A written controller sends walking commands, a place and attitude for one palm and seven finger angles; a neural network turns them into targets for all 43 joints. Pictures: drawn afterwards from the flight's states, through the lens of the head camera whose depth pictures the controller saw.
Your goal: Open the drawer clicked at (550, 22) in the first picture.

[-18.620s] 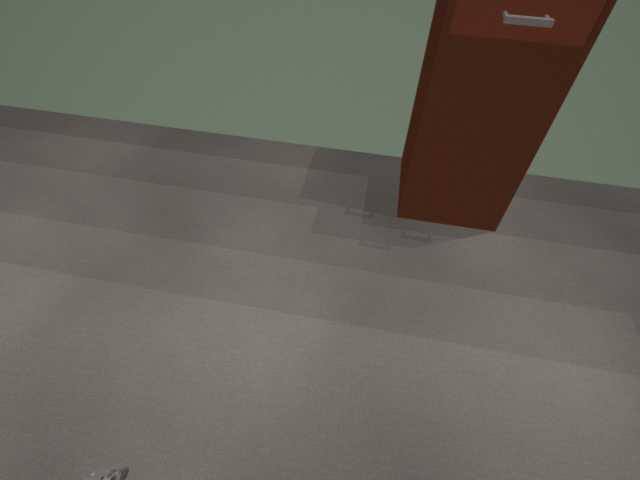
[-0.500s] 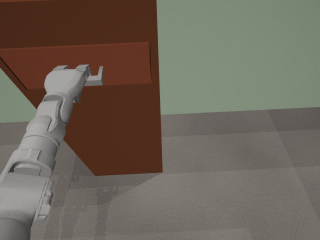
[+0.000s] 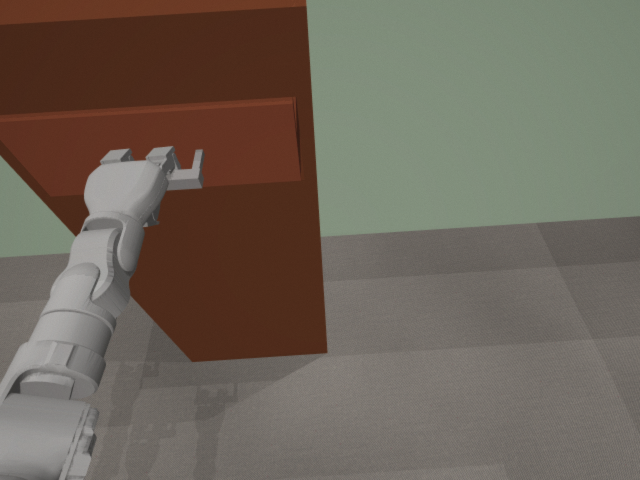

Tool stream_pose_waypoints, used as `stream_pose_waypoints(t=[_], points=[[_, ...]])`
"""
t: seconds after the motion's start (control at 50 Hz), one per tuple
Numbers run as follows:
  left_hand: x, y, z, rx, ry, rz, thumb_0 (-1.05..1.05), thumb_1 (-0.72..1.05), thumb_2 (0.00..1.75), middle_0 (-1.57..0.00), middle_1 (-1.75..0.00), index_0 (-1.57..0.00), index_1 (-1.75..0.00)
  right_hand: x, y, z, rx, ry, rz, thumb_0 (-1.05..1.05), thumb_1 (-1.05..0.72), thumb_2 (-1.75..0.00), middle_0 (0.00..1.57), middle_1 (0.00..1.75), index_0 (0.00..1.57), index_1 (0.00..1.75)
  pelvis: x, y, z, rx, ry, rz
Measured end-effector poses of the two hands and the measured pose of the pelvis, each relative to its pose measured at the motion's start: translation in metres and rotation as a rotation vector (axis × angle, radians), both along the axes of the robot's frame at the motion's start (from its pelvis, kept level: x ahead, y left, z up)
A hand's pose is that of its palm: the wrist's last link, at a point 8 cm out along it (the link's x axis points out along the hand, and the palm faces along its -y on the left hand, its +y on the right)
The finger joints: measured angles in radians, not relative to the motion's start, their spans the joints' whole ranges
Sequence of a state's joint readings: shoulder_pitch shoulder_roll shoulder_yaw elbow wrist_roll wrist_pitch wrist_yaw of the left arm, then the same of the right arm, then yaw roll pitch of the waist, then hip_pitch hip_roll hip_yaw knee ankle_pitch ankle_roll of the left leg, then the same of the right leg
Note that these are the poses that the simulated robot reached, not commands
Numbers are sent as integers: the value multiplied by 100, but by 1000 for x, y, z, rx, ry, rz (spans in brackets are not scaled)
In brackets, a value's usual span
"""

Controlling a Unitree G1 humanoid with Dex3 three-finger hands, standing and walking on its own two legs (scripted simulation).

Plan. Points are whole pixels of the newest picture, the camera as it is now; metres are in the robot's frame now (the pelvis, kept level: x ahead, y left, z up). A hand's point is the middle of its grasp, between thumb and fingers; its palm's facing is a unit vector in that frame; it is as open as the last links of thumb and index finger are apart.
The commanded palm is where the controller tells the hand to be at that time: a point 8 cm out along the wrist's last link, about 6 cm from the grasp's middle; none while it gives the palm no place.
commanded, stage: pull the drawer open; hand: left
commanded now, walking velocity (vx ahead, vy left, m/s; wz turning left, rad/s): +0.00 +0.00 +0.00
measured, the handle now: (155, 170) +0.49 +0.24 +0.10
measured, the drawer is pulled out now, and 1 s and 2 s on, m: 0.01 0.07 0.14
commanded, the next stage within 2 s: none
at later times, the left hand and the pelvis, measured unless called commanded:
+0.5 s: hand (144, 219) +0.42 +0.24 +0.08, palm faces -0.05 -0.03 -1.00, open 5.6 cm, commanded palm +0.38 +0.24 +0.14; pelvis +0.00 -0.01 +0.00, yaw +2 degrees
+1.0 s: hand (136, 257) +0.36 +0.24 +0.08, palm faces +0.01 -0.04 -1.00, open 5.6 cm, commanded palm +0.34 +0.24 +0.14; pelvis +0.00 +0.00 +0.00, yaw +2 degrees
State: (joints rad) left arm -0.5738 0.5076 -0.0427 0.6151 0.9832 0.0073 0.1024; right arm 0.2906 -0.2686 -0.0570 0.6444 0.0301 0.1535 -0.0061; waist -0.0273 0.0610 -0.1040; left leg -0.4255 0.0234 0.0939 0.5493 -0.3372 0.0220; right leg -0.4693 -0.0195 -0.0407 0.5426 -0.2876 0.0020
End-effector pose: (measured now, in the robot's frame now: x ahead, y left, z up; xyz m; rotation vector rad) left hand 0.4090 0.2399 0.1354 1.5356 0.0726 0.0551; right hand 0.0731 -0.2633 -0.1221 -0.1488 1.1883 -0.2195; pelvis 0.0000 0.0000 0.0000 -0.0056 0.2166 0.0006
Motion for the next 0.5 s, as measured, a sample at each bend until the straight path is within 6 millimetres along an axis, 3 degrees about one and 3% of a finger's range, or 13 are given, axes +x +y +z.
stream_pose_waypoints(t=[0.1,0.28,0.38,0.5], points=[[-10,0,-1,-8,-9,-2,1,78,81,-29,-135,-35,-132,25,5,2,10,-39,32,1,-91,-90,20,30,20,30,7,1,1,-1,-11,6],[-7,0,3,13,27,0,1,74,83,-35,-135,-38,-134,62,13,1,2,-88,108,1,-91,-90,20,30,20,30,6,-2,0,0,-17,40],[-6,0,4,9,45,-5,0,73,83,-36,-135,-39,-133,61,13,2,1,-105,108,1,-91,-90,20,30,20,30,2,-5,-1,2,-19,40],[-6,1,3,6,39,-14,0,74,83,-35,-135,-38,-132,38,6,0,-5,-73,81,1,-91,-90,20,30,20,30,-5,-8,-2,4,-16,29]])
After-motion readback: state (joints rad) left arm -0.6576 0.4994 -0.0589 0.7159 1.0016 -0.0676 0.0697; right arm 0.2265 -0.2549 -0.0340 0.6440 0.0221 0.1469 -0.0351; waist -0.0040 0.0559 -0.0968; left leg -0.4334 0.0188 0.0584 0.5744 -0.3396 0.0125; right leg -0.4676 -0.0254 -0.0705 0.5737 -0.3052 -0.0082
